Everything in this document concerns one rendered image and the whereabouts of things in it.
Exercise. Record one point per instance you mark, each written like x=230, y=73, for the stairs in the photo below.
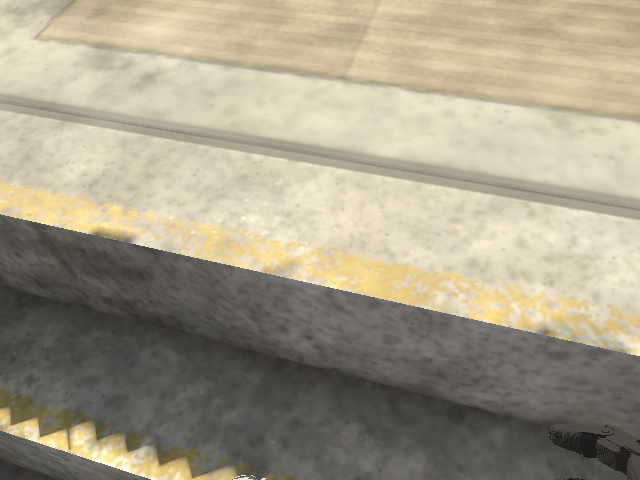
x=124, y=362

